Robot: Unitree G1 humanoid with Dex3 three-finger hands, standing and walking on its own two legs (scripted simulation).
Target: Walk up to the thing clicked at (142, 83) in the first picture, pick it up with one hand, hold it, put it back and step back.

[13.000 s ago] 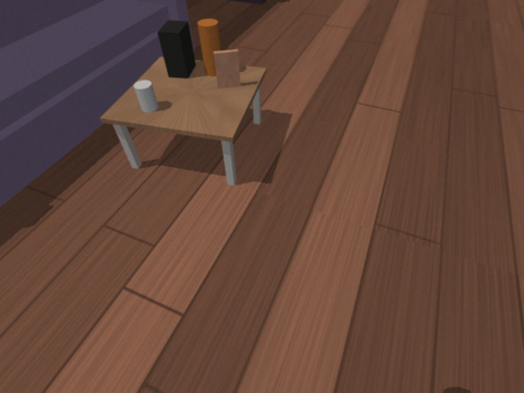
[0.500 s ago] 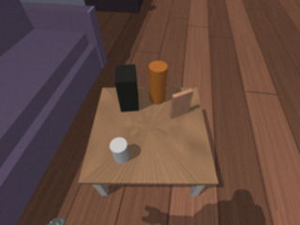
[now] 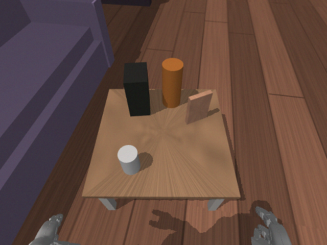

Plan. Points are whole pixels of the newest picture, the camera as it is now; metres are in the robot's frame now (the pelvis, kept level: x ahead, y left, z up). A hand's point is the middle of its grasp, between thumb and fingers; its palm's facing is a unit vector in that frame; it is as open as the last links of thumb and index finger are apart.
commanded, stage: go down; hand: left
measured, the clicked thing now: (129, 160) +0.48 +0.18 -0.33
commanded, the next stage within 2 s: none
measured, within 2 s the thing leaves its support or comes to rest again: neither
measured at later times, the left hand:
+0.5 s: hand (67, 242) +0.15 +0.27 -0.11, palm faces +0.04 -0.94 -0.33, open 17.2 cm
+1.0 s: hand out of the picture +0.13 +0.27 -0.11, palm faces +0.06 -0.94 -0.33, open 17.3 cm
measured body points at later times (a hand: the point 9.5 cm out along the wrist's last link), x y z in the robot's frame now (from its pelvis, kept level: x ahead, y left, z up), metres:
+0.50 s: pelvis +0.00 +0.00 -0.04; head +0.04 +0.01 +0.41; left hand +0.14 +0.31 -0.09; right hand +0.17 -0.25 -0.11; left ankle -0.01 +0.13 -0.71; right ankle +0.00 -0.14 -0.71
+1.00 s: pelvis -0.01 +0.00 -0.04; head +0.02 +0.01 +0.41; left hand +0.13 +0.32 -0.08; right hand +0.15 -0.25 -0.11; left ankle -0.01 +0.13 -0.71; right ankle +0.00 -0.14 -0.71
